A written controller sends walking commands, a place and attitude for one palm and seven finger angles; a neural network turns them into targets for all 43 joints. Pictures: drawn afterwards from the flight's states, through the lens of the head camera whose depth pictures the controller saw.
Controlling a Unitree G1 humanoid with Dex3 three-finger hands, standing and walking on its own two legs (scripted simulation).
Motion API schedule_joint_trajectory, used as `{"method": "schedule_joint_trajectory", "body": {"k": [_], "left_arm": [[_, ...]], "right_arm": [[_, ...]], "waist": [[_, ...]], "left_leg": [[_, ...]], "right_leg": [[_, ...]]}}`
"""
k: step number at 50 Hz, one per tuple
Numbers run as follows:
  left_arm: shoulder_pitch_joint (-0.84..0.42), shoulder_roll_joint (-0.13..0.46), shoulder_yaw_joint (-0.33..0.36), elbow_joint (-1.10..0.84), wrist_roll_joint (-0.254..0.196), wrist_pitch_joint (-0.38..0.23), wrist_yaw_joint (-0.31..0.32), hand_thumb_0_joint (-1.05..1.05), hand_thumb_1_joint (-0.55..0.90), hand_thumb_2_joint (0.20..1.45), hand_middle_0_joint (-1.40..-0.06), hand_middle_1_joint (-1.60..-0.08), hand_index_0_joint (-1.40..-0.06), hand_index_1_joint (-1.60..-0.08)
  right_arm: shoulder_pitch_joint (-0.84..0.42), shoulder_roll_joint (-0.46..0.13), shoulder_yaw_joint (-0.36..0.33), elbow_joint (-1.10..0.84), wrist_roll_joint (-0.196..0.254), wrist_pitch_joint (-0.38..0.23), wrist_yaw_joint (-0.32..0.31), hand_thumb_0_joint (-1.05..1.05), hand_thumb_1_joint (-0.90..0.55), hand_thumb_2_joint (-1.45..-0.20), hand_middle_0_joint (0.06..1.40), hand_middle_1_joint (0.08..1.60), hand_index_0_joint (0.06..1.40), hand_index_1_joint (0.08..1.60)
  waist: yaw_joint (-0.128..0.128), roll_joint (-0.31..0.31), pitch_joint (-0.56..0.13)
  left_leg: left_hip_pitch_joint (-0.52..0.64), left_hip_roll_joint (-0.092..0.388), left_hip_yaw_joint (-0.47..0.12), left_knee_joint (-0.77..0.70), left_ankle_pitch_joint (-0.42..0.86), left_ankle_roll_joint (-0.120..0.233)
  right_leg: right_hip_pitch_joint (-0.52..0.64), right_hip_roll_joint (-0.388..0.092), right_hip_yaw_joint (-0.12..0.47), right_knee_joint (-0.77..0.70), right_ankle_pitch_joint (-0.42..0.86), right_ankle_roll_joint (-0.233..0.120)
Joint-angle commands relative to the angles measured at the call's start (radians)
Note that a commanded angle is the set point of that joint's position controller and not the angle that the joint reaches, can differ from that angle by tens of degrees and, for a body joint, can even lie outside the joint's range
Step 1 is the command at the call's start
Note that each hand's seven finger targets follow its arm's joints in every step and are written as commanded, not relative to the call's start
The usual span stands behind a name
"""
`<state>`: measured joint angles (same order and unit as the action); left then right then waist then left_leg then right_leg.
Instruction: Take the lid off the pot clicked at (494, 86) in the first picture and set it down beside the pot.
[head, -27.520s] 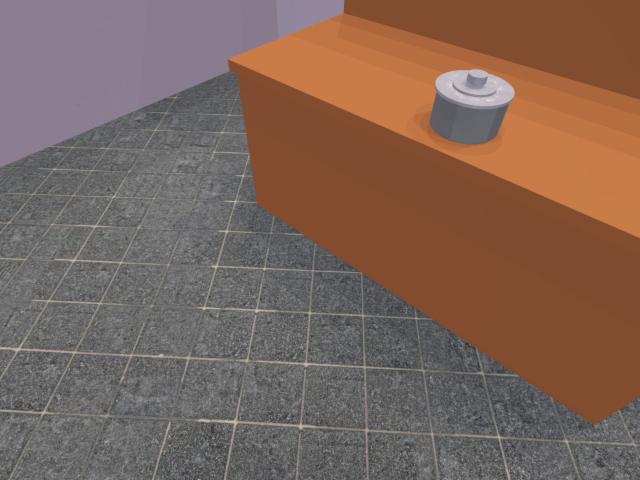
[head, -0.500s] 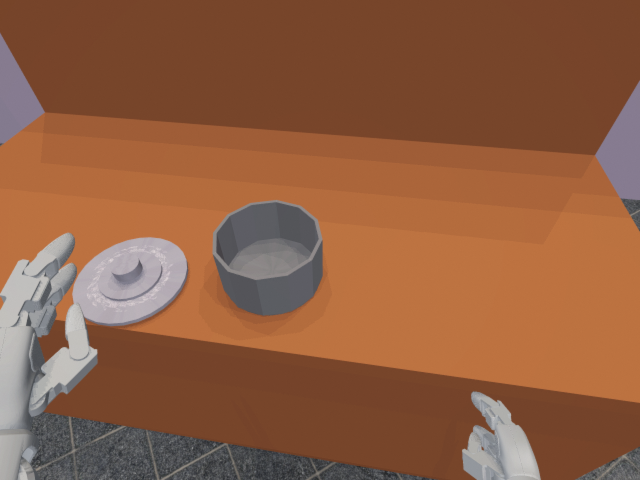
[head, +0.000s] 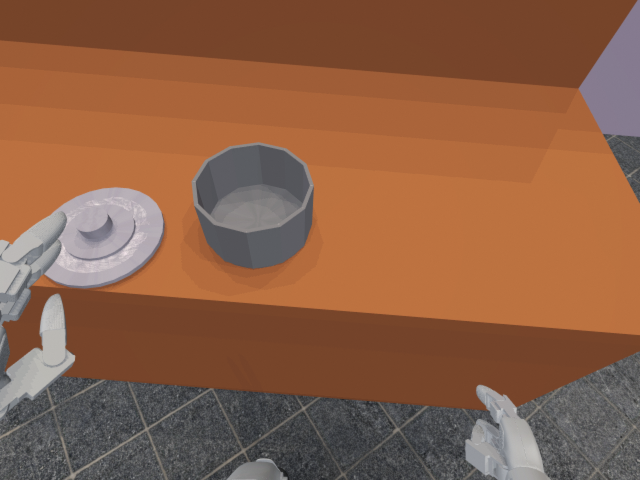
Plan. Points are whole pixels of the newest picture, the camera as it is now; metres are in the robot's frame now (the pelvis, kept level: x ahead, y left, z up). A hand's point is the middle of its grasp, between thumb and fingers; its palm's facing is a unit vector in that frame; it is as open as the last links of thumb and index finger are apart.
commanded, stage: step back with the hand held close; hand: left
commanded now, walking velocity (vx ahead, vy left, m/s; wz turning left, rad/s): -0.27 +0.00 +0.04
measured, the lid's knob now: (94, 223) +0.45 +0.38 -0.03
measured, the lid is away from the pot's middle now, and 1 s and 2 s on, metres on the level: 0.25 0.25 0.25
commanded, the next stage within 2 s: stop stepping back and stand still in 1.18 s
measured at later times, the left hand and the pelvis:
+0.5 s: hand out of the picture +0.14 +0.25 +0.16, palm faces +0.32 -0.82 -0.47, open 7.4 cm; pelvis -0.05 +0.01 -0.01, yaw +2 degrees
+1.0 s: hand out of the picture +0.10 +0.21 +0.17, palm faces +0.24 -0.86 -0.45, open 7.4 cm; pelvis -0.10 -0.01 -0.01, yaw +0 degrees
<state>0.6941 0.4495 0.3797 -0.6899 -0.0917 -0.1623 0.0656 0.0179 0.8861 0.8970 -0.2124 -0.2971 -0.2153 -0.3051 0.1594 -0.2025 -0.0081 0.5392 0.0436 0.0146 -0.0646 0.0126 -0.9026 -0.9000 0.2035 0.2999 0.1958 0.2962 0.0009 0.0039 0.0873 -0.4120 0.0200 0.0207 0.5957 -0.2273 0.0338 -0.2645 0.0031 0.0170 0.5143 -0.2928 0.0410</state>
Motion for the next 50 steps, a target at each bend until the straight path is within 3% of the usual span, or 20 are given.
{"method": "schedule_joint_trajectory", "body": {"k": [1, 7, 11, 21, 24, 26, 28, 30, 32, 34, 36, 38, 40, 43, 44, 45, 46, 47, 48, 50], "left_arm": [[0.053, 0.121, 0.156, -0.210, -0.007, -0.078, 0.043, 0.000, 0.900, 0.900, -0.200, -0.300, -0.200, -0.300], [0.030, 0.107, 0.155, -0.174, -0.001, -0.089, 0.053, 0.000, 0.900, 0.900, -0.200, -0.300, -0.200, -0.300], [-0.008, 0.104, 0.138, -0.187, 0.004, -0.096, 0.060, 0.000, 0.900, 0.900, -0.200, -0.300, -0.200, -0.300], [-0.048, 0.091, 0.137, -0.238, 0.028, -0.120, 0.064, 0.000, 0.900, 0.900, -0.200, -0.300, -0.200, -0.300], [-0.036, 0.117, 0.164, -0.230, 0.023, -0.125, 0.063, 0.000, 0.900, 0.900, -0.200, -0.300, -0.200, -0.300], [-0.052, 0.104, 0.137, -0.230, 0.016, -0.130, 0.059, 0.000, 0.900, 0.900, -0.200, -0.300, -0.200, -0.300], [-0.060, 0.107, 0.135, -0.236, 0.013, -0.139, 0.061, 0.000, 0.900, 0.900, -0.200, -0.300, -0.200, -0.300], [-0.039, 0.111, 0.142, -0.234, 0.011, -0.143, 0.064, 0.000, 0.900, 0.900, -0.200, -0.300, -0.200, -0.300], [-0.039, 0.116, 0.149, -0.234, 0.013, -0.148, 0.068, 0.000, 0.900, 0.900, -0.200, -0.300, -0.200, -0.300], [-0.026, 0.137, 0.175, -0.245, 0.009, -0.149, 0.071, 0.000, 0.900, 0.900, -0.200, -0.300, -0.200, -0.300], [-0.050, 0.122, 0.164, -0.292, 0.013, -0.160, 0.066, 0.000, 0.900, 0.900, -0.200, -0.300, -0.200, -0.300], [-0.048, 0.117, 0.185, -0.257, 0.017, -0.157, 0.073, 0.000, 0.900, 0.900, -0.200, -0.300, -0.200, -0.300], [-0.050, 0.110, 0.178, -0.245, 0.002, -0.148, 0.074, 0.000, 0.900, 0.900, -0.200, -0.300, -0.200, -0.300], [-0.031, 0.109, 0.151, -0.239, 0.003, -0.142, 0.060, 0.000, 0.900, 0.900, -0.200, -0.300, -0.200, -0.300], [-0.031, 0.134, 0.158, -0.243, 0.013, -0.141, 0.055, 0.000, 0.900, 0.900, -0.200, -0.300, -0.200, -0.300], [-0.043, 0.127, 0.134, -0.246, 0.013, -0.145, 0.048, 0.000, 0.900, 0.900, -0.200, -0.300, -0.200, -0.300], [-0.067, 0.143, 0.122, -0.242, 0.017, -0.149, 0.045, 0.000, 0.900, 0.900, -0.200, -0.300, -0.200, -0.300], [-0.078, 0.144, 0.122, -0.222, 0.010, -0.135, 0.051, 0.000, 0.900, 0.900, -0.200, -0.300, -0.200, -0.300], [-0.049, 0.115, 0.099, -0.176, 0.009, -0.115, 0.052, 0.000, 0.900, 0.900, -0.200, -0.300, -0.200, -0.300], [-0.023, 0.106, 0.116, -0.136, 0.021, -0.105, 0.053, 0.000, 0.900, 0.900, -0.200, -0.300, -0.200, -0.300]], "right_arm": [[-0.075, -0.125, -0.058, -0.162, -0.003, -0.078, -0.013, 0.000, -0.900, -0.900, 0.200, 0.300, 0.200, 0.300], [-0.055, -0.132, -0.065, -0.160, 0.002, -0.104, -0.023, 0.000, -0.900, -0.900, 0.200, 0.300, 0.200, 0.300], [-0.057, -0.128, -0.059, -0.157, -0.002, -0.118, -0.026, 0.000, -0.900, -0.900, 0.200, 0.300, 0.200, 0.300], [-0.049, -0.136, -0.053, -0.156, -0.011, -0.158, -0.015, 0.000, -0.900, -0.900, 0.200, 0.300, 0.200, 0.300], [-0.034, -0.130, -0.059, -0.145, -0.009, -0.159, -0.008, 0.000, -0.900, -0.900, 0.200, 0.300, 0.200, 0.300], [-0.043, -0.120, -0.059, -0.151, -0.009, -0.153, -0.009, 0.000, -0.900, -0.900, 0.200, 0.300, 0.200, 0.300], [-0.035, -0.119, -0.064, -0.142, -0.015, -0.148, -0.008, 0.000, -0.900, -0.900, 0.200, 0.300, 0.200, 0.300], [-0.029, -0.105, -0.061, -0.128, -0.021, -0.142, -0.003, 0.000, -0.900, -0.900, 0.200, 0.300, 0.200, 0.300], [-0.046, -0.105, -0.064, -0.128, -0.020, -0.134, -0.003, 0.000, -0.900, -0.900, 0.200, 0.300, 0.200, 0.300], [-0.062, -0.116, -0.068, -0.136, -0.017, -0.134, -0.005, 0.000, -0.900, -0.900, 0.200, 0.300, 0.200, 0.300], [-0.052, -0.130, -0.074, -0.141, -0.019, -0.156, 0.000, 0.000, -0.900, -0.900, 0.200, 0.300, 0.200, 0.300], [-0.035, -0.131, -0.081, -0.122, -0.023, -0.170, 0.006, 0.000, -0.900, -0.900, 0.200, 0.300, 0.200, 0.300], [-0.017, -0.116, -0.083, -0.103, -0.028, -0.176, 0.012, 0.000, -0.900, -0.900, 0.200, 0.300, 0.200, 0.300], [-0.017, -0.112, -0.073, -0.107, -0.027, -0.172, 0.018, 0.000, -0.900, -0.900, 0.200, 0.300, 0.200, 0.300], [-0.014, -0.108, -0.070, -0.110, -0.026, -0.167, 0.018, 0.000, -0.900, -0.900, 0.200, 0.300, 0.200, 0.300], [-0.020, -0.092, -0.062, -0.113, -0.021, -0.160, 0.021, 0.000, -0.900, -0.900, 0.200, 0.300, 0.200, 0.300], [-0.020, -0.096, -0.075, -0.113, -0.010, -0.157, 0.016, 0.000, -0.900, -0.900, 0.200, 0.300, 0.200, 0.300], [-0.036, -0.096, -0.095, -0.109, 0.005, -0.149, 0.012, 0.000, -0.900, -0.900, 0.200, 0.300, 0.200, 0.300], [-0.054, -0.081, -0.094, -0.080, 0.002, -0.134, 0.016, 0.000, -0.900, -0.900, 0.200, 0.300, 0.200, 0.300], [-0.080, -0.033, -0.053, -0.096, -0.005, -0.101, 0.017, 0.000, -0.900, -0.900, 0.200, 0.300, 0.200, 0.300]], "waist": [[0.012, 0.152, -0.230], [-0.009, 0.039, -0.187], [-0.016, 0.017, -0.155], [-0.003, 0.220, -0.150], [-0.004, 0.112, -0.185], [-0.015, 0.008, -0.169], [-0.025, -0.026, -0.142], [-0.028, -0.039, -0.188], [-0.027, 0.012, -0.227], [-0.014, 0.123, -0.253], [-0.016, 0.266, -0.230], [-0.022, 0.309, -0.180], [-0.007, 0.249, -0.193], [0.007, 0.211, -0.229], [0.005, 0.151, -0.238], [-0.002, 0.018, -0.229], [-0.012, -0.175, -0.215], [-0.011, -0.294, -0.219], [-0.017, -0.268, -0.209], [-0.030, -0.183, -0.225]], "left_leg": [[0.162, 0.144, -0.140, -0.143, 0.141, 0.035], [0.026, 0.106, -0.137, -0.124, -0.265, 0.025], [0.000, 0.092, -0.134, -0.095, -0.337, 0.021], [-0.147, 0.193, -0.226, -0.261, -0.448, 0.057], [-0.079, 0.148, -0.168, -0.148, -0.358, 0.034], [-0.073, 0.100, -0.116, -0.047, -0.384, 0.013], [-0.060, 0.068, -0.101, 0.041, -0.430, -0.001], [-0.015, 0.059, -0.096, 0.063, -0.319, -0.004], [0.005, 0.088, -0.125, 0.022, -0.170, 0.011], [0.008, 0.162, -0.191, -0.096, -0.123, 0.036], [-0.091, 0.267, -0.276, -0.294, -0.351, 0.072], [-0.234, 0.305, -0.281, -0.366, -0.467, 0.091], [-0.056, 0.271, -0.229, -0.272, -0.208, 0.077], [-0.018, 0.216, -0.160, -0.158, -0.237, 0.024], [-0.002, 0.164, -0.114, -0.066, -0.267, 0.007], [0.019, 0.096, -0.057, 0.087, -0.297, -0.020], [-0.005, -0.006, 0.030, 0.309, -0.345, -0.060], [0.017, -0.060, -0.005, 0.608, -0.325, -0.063], [0.000, -0.034, -0.074, 0.754, -0.333, -0.062], [-0.106, -0.006, -0.096, 0.658, -0.340, -0.058]], "right_leg": [[-0.025, -0.032, -0.041, -0.014, 0.045, -0.022], [-0.044, -0.064, -0.008, -0.032, 0.053, -0.041], [-0.108, -0.086, 0.020, -0.044, 0.002, -0.053], [0.003, 0.017, -0.061, 0.137, -0.083, -0.017], [-0.029, -0.015, -0.031, 0.048, 0.009, -0.039], [-0.100, -0.085, 0.043, -0.015, 0.026, -0.067], [-0.191, -0.141, 0.113, -0.065, -0.088, -0.103], [-0.176, -0.163, 0.117, -0.036, 0.088, -0.112], [-0.140, -0.133, 0.067, 0.053, 0.235, -0.082], [-0.124, -0.052, -0.015, 0.135, 0.095, -0.042], [-0.068, 0.042, -0.053, 0.304, -0.204, -0.018], [-0.005, 0.069, -0.045, 0.447, -0.230, -0.021], [-0.097, 0.043, -0.023, 0.305, -0.209, -0.026], [0.015, 0.014, -0.051, 0.042, -0.035, -0.043], [0.021, -0.021, -0.052, -0.053, 0.056, -0.057], [-0.027, -0.097, -0.001, -0.157, 0.122, -0.083], [-0.111, -0.227, 0.147, -0.207, 0.102, -0.152], [-0.241, -0.378, 0.323, -0.278, 0.127, -0.225], [-0.238, -0.395, 0.269, -0.226, 0.286, -0.250], [-0.081, -0.342, 0.192, -0.057, 0.673, -0.231]]}}
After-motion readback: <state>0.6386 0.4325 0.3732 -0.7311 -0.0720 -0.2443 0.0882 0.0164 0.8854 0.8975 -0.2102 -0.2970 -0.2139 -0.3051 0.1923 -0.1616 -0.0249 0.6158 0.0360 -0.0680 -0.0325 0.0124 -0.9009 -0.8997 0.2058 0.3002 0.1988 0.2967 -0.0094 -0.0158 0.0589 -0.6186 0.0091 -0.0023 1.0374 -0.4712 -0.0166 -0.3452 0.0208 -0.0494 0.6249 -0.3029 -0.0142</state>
